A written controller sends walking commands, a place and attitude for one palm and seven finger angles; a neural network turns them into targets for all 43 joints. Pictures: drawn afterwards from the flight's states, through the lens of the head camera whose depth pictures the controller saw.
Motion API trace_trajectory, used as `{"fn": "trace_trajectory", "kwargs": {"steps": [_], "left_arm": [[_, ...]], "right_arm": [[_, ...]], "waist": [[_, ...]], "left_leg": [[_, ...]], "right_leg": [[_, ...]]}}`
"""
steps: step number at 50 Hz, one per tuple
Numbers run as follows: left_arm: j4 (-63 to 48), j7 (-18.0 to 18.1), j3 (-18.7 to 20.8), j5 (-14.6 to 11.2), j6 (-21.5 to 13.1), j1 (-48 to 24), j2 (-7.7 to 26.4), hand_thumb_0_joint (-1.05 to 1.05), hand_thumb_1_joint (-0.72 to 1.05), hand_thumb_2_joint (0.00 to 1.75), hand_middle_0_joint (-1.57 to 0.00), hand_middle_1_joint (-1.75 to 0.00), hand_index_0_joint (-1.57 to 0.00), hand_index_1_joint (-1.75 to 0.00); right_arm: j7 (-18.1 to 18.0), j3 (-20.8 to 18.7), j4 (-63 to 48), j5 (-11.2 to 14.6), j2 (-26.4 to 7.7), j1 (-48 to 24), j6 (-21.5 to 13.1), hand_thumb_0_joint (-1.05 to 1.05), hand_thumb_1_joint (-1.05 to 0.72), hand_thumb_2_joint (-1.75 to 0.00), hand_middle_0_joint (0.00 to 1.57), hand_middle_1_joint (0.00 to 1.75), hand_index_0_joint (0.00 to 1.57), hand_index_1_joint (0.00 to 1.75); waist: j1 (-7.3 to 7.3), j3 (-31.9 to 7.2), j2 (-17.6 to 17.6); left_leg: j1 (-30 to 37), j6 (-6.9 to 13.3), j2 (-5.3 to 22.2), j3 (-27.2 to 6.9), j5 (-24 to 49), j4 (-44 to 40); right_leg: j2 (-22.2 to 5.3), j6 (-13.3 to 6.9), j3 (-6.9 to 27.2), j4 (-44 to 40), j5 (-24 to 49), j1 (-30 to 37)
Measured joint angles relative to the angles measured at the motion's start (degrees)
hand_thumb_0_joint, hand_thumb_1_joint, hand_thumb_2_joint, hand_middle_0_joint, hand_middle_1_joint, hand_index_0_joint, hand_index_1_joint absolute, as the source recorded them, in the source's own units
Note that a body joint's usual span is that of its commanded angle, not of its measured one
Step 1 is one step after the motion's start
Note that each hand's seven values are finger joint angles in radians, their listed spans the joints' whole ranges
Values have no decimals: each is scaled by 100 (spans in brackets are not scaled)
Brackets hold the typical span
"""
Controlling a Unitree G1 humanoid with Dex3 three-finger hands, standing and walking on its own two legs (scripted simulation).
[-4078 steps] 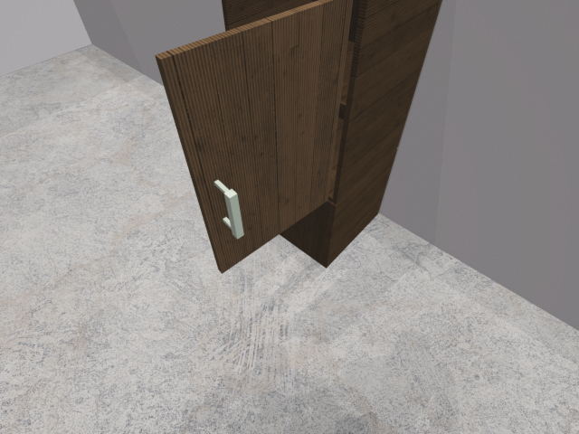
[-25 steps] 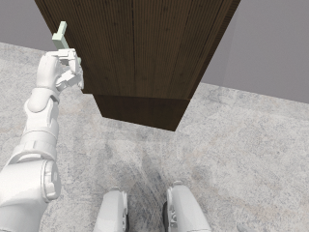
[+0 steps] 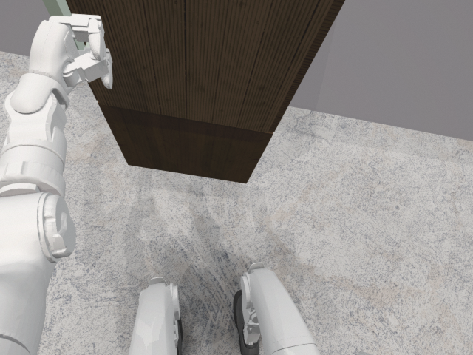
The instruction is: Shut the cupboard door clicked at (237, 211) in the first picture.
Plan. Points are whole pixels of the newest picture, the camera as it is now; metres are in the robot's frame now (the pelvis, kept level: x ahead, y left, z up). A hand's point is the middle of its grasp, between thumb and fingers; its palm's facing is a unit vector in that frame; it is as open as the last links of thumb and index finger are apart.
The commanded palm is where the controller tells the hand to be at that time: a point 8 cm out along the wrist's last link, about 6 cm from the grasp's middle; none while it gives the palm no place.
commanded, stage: push the door shut along its arc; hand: left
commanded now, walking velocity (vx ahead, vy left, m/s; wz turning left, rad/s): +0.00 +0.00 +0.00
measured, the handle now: (74, 23) +0.63 +0.19 +0.07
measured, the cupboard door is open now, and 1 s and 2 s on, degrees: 1 0 0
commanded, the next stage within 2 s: pull the fist back off the door in 0.26 s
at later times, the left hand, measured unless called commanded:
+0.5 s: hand (122, 45) +0.58 +0.12 +0.08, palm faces +0.00 -1.00 +0.07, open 3.1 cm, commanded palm +0.58 +0.14 +0.07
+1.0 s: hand (129, 68) +0.55 +0.11 +0.06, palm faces +0.02 -1.00 -0.02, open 3.1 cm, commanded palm +0.51 +0.15 +0.07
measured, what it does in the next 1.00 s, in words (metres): stands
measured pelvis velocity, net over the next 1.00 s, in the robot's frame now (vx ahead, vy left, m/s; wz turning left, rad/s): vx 0.01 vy -0.01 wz -0.01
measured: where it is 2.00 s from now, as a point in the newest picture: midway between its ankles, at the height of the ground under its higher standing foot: (211, 346)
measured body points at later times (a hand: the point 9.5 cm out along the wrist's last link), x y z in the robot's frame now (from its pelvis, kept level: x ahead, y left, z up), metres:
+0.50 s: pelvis -0.03 +0.00 -0.02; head +0.16 +0.04 +0.39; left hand +0.57 +0.17 +0.08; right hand -0.02 -0.27 -0.11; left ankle +0.05 +0.11 -0.58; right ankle +0.07 -0.13 -0.58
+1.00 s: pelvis +0.01 -0.01 +0.02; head +0.18 +0.00 +0.44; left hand +0.54 +0.17 +0.07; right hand +0.00 -0.26 -0.09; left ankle +0.05 +0.11 -0.58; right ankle +0.07 -0.13 -0.58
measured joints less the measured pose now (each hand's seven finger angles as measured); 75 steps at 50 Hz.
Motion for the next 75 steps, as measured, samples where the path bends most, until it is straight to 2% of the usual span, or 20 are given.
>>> {"fn": "trace_trajectory", "kwargs": {"steps": [3,10,16,19,21,23,25,27,29,30,32,37,43,52,61,65,70,75], "left_arm": [[61,-64,18,83,40,-165,88,1,90,90,-130,-149,-130,-150],[169,-210,-76,145,154,-449,155,1,90,90,-131,-149,-131,-150],[278,-153,-259,186,377,-740,329,1,90,90,-130,-149,-131,-150],[291,-151,-472,251,528,-921,411,1,90,90,-130,-150,-130,-150],[297,287,-244,185,543,-987,195,1,90,90,-130,-150,-130,-150],[329,1057,58,169,462,-1035,-107,1,90,90,-130,-150,-130,-150],[394,1836,290,367,342,-1096,-268,1,90,90,-130,-150,-130,-150],[501,2352,393,702,236,-1117,-240,1,90,90,-130,-149,-130,-150],[607,2515,366,1003,197,-1111,-82,1,90,90,-130,-149,-130,-150],[608,2515,351,1054,178,-1073,-42,1,90,90,-130,-149,-130,-150],[554,2345,376,997,191,-973,21,1,90,90,-130,-149,-130,-150],[250,1938,542,605,213,-576,-42,1,90,90,-130,-149,-130,-150],[-237,1892,580,348,5,177,-471,1,90,90,-130,-149,-130,-150],[-883,1985,311,194,-483,1250,-1247,1,90,90,-130,-149,-130,-150],[-1560,2005,-132,65,-820,2197,-1769,1,90,90,-130,-149,-130,-150],[-1605,2000,-297,56,-888,2362,-1892,1,90,90,-130,-150,-130,-150],[-1525,1989,-349,49,-958,2278,-1901,1,90,90,-130,-150,-131,-150],[-2380,1809,-287,-124,-703,2829,-1885,1,90,90,-130,-149,-130,-150]], "right_arm": [[-4,29,-25,-12,18,24,-23,0,-90,-89,21,30,21,30],[-20,115,59,-11,72,69,-72,0,-90,-89,21,30,21,30],[-77,154,108,-9,89,-15,-235,0,-90,-89,21,30,21,30],[-110,168,149,-8,72,-67,-350,0,-90,-89,21,30,21,30],[-138,147,90,-96,48,-4,-412,0,-90,-89,21,30,21,30],[-88,157,56,-204,38,46,-439,0,-90,-89,21,30,21,30],[22,182,14,-306,43,63,-427,0,-90,-89,21,30,21,30],[146,190,-43,-374,59,83,-383,0,-90,-89,21,30,21,30],[241,184,-98,-395,89,114,-317,0,-90,-89,21,30,21,30],[268,169,-116,-388,109,149,-278,0,-90,-89,21,30,21,30],[294,165,-109,-346,145,208,-195,0,-90,-89,21,30,21,30],[289,149,-51,-242,195,389,-70,0,-90,-89,21,30,21,30],[326,38,-15,-201,184,531,27,0,-90,-89,21,30,21,30],[327,-232,-92,-171,117,269,161,0,-90,-89,21,30,21,30],[293,-399,-290,-108,96,-226,307,0,-91,-89,20,30,20,30],[250,-389,-312,-88,122,-418,332,0,-91,-89,20,30,20,30],[202,-359,-290,-98,176,-585,328,0,-91,-89,20,30,21,30],[169,-350,-392,22,242,-529,444,0,-91,-89,20,30,21,30]], "waist": [[-53,8,16],[-30,7,-19],[-137,21,-49],[-226,32,-49],[-217,8,-16],[-214,-3,-26],[-277,-15,-23],[-365,-28,15],[-447,-15,61],[-452,-2,83],[-440,29,109],[-318,80,160],[-85,48,173],[197,-48,71],[494,-123,-41],[596,-120,-70],[630,-123,-79],[699,-62,-25]], "left_leg": [[-109,3,11,-11,-15,62],[-298,-11,-5,-72,4,196],[-499,-35,-12,-148,85,305],[-591,-40,-10,-168,129,338],[-660,-43,-1,-172,151,346],[-682,-43,0,-144,177,329],[-712,-43,0,-122,207,311],[-750,-45,5,-110,226,310],[-765,-50,21,-93,228,314],[-755,-52,32,-84,226,309],[-699,-55,59,-53,220,275],[-440,-54,117,43,205,75],[18,-50,132,154,144,-228],[688,-68,68,207,16,-576],[1185,-90,5,229,-77,-788],[1321,-103,-31,202,-80,-840],[1313,-125,-56,163,-76,-801],[1619,-134,-4,244,-42,-985]], "right_leg": [[12,1,-8,42,-2,-102],[0,-15,-63,165,3,-263],[0,-44,-132,239,83,-426],[5,-52,-150,256,132,-506],[15,-40,-152,247,167,-569],[14,-26,-124,246,195,-609],[13,-25,-101,252,218,-657],[17,-33,-90,265,232,-708],[32,-43,-73,279,239,-741],[41,-47,-63,278,241,-740],[67,-51,-32,253,249,-708],[123,-47,59,85,263,-512],[136,-34,162,-148,196,-123],[74,-37,206,-383,-3,504],[13,-47,225,-494,-165,968],[-23,-57,198,-516,-204,1112],[-47,-79,161,-459,-229,1114],[6,-82,239,-619,-165,1365]]}}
